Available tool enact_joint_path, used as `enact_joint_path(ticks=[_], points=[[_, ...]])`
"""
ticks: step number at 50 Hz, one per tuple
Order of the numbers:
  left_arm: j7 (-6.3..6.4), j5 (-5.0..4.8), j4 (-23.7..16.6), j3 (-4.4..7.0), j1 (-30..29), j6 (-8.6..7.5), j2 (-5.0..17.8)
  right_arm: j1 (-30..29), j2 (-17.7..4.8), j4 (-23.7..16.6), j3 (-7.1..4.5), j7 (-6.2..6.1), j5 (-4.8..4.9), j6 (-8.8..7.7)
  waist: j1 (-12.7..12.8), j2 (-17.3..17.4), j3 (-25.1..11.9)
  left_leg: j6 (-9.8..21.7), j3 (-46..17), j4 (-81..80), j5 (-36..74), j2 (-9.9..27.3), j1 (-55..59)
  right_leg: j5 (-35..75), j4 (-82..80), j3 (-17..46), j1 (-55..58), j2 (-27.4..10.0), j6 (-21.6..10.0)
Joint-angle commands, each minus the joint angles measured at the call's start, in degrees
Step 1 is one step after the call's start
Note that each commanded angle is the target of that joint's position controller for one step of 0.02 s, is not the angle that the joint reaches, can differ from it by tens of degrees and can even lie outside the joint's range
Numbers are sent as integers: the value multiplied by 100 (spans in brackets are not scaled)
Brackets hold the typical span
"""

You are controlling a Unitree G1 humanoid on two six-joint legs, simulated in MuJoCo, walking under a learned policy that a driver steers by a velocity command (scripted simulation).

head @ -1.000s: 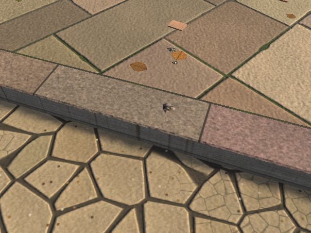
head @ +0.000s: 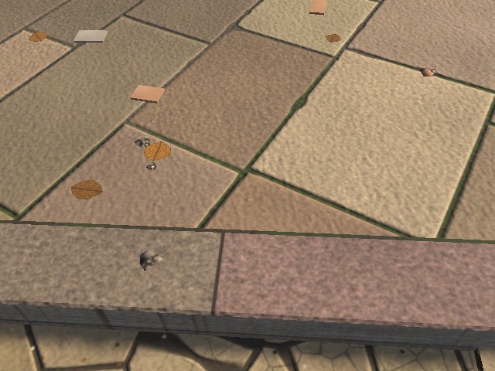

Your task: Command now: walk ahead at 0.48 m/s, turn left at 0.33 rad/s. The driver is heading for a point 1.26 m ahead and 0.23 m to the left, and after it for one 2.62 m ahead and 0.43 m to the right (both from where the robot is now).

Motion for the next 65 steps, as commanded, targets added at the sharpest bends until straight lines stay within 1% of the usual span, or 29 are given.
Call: enact_joint_path(ticks=[1, 7, 11, 12, 13, 14, 15, 18, 21, 26, 31, 36, 38, 39, 41, 42, 43, 44, 45, 46, 47, 48, 49, 51, 53, 56, 57, 60, 65], points=[[44, -14, -167, 110, -3, -148, 545, -456, -176, -389, -29, 40, -23, -56, 13, -631, 340, -65, 44, -472, 623, 68, -521, 2258, -741, 362, -115, -1516, -363], [169, -23, 186, 114, 382, -142, 729, -1482, -17, -816, 115, 118, -54, -94, 184, -589, 438, 192, 844, -2369, 884, -194, 108, 3864, -411, -255, 409, -1593, -167], [276, 46, 210, 167, 206, 3, 1051, -337, -344, -558, -10, -17, -83, -114, -348, -885, -433, 752, 1108, -2627, -137, -877, 1443, 6561, 1865, -474, 896, -1700, -66], [264, 40, 173, 170, 153, 48, 1095, 388, -503, -355, -106, -57, -132, -163, -681, -763, -844, 952, 951, -3066, -39, -955, 2438, 5773, 3074, -510, 466, -1632, -51], [232, 35, 18, 134, 126, 19, 994, 1068, -982, -233, -278, -150, -190, -156, -964, -270, -1330, 1287, -180, -3231, -296, -95, 3733, 3694, 4783, -570, -695, -1397, 62], [115, -73, -330, 45, 386, -31, 436, 755, -1599, -385, -472, -217, -87, -55, -442, 1449, -1847, 2367, -3409, -3655, 439, 1570, 5467, -1592, 7155, -234, -3302, 15, 448], [97, 30, -399, 104, -145, -89, 883, 763, -1499, -392, -476, -206, 91, -5, -654, 104, -1877, 2349, -3679, -4132, 236, 1504, 5380, -1313, 7379, 985, -3920, -217, 331], [88, 59, -529, 68, -500, -87, 764, -31, -735, -405, -275, -266, 123, -72, -33, -589, -160, 1662, -2080, -4622, 1117, 907, 3166, -566, 5954, 1025, -3538, -904, 395], [39, 213, -534, 12, -266, 208, 592, -117, -703, -412, -228, -254, 134, -222, 218, -399, -231, 1541, -1370, -4657, 2264, 429, 2531, -548, 5392, 862, -3000, -923, 618], [15, 180, -825, -49, -929, 293, 451, 277, -845, -417, -279, -285, 84, -221, 11, 130, -314, 1295, -1196, -4647, 1964, 132, 2578, 125, 4672, 573, -3379, -902, 834], [117, 236, -1364, 35, -2088, 277, 523, 1593, -827, -125, -243, -432, 29, -290, -557, -19, -82, 1814, -2481, -4519, 1449, 964, 4978, -1162, 7819, 637, -7013, -1062, 641], [161, 182, -2521, -302, -3516, 283, -80, 2189, -750, 274, -159, -577, -113, -451, -581, 137, 605, 1263, -2221, -4439, 1453, 1325, 5390, -3444, 10348, 1132, -9802, -842, -19], [133, 153, -2870, -450, -3864, 285, -224, 2001, -606, 427, -69, -552, -65, -403, -482, 32, 789, 963, -1686, -5298, 1058, 919, 4207, -3381, 8877, 599, -8816, -883, -77], [40, 175, -2910, -512, -3409, 376, -238, 1604, -682, 286, -64, -570, 40, -321, -146, -362, 443, 924, -1303, -6033, 1732, 898, 3210, -2347, 7549, 344, -6814, -923, -159], [-23, 115, -2371, -400, -1921, 500, -126, 638, -855, -66, -54, -437, 281, -319, 472, -138, -528, 760, -309, -5658, 5521, 492, 1649, -674, 6287, -125, -2762, -446, -297], [20, 97, -2029, -237, -899, 539, 138, 762, -1299, -20, -183, -388, 333, -369, 855, 305, -1336, 683, -348, -4644, 7332, 610, 1936, -711, 6207, -33, -1457, -134, -264], [58, 57, -1655, -66, 238, 544, 360, 726, -1574, 54, -310, -367, 397, -409, 1382, 552, -1913, 531, -386, -3375, 8307, 722, 2462, -612, 5561, 184, -664, 16, -279], [86, 104, -1336, 139, 983, 484, 810, 656, -1546, 106, -390, -302, 386, -446, 1736, 205, -2046, 336, -411, -1496, 7547, 436, 2573, -1044, 4390, 654, -218, 26, -353], [98, 230, -1042, 273, 1080, 379, 1529, 804, -474, -35, -183, -182, 293, -512, 1213, -2004, -1893, 37, -494, 1280, 505, -839, 1445, -665, 2668, 3590, -45, -1458, -847], [156, -15, -1003, 353, 745, 468, 1705, 1518, -272, -279, -177, -36, 35, -591, 703, -2752, -2539, 71, -1383, 3129, -661, -1566, 532, 363, 750, 6704, 83, -2162, -905], [103, -118, -1120, 308, -246, 418, 1342, 1610, -182, -315, -154, -8, -16, -558, 9, -1618, -1994, 100, -1353, 3588, -380, -1190, 130, -1099, 765, 6587, -440, -2199, -879], [74, -157, -970, 219, -720, 351, 834, 1219, -142, -444, -107, -21, -87, -498, -144, -855, -1045, 130, -651, 3514, -215, -834, -73, -1957, 890, 5719, -1337, -1955, -842], [72, -42, -778, 155, -810, 239, 468, 884, 20, -582, -43, -58, -174, -437, -246, -299, -508, 217, -555, 3209, -237, -610, -273, -1995, 1020, 4865, -1974, -1771, -693], [51, 121, -218, 74, -370, 100, -91, 427, 384, -816, 70, -150, -114, -210, -262, -402, -157, 385, -505, 3561, -380, -494, -382, -1384, 1063, 3596, -2738, -1480, -648], [-21, 105, 85, 73, -61, -73, -126, 92, 503, -1146, 131, -268, -28, -145, -320, -731, -183, 543, -587, 3988, -702, -529, -1165, -463, 903, 3027, -2426, -1465, -680], [-24, -25, 64, 147, -214, -141, 85, -295, 199, -1388, 154, -259, -85, -153, -486, -337, -47, 378, -400, 1616, 214, -310, -755, 75, 73, 1638, -2594, -964, -338], [15, -72, 2, 145, -66, -159, 112, -456, 0, -1377, 89, -195, -79, -151, -292, -330, -131, 279, 64, 1034, 511, -334, -512, 648, -228, 1344, -2330, -862, -368], [102, -189, 9, 165, 536, -221, 225, -1016, 180, -1437, 125, -95, -28, -208, 17, -459, -317, 73, 413, -137, 1185, -124, -782, 2500, -305, 1202, -954, -985, -384], [161, -97, 38, 210, 1349, -134, 316, -1884, 367, -1550, 170, -38, 9, -115, 522, -731, -140, -71, 714, -1732, 1163, -275, -907, 3267, -398, 1174, 681, -1096, -225]])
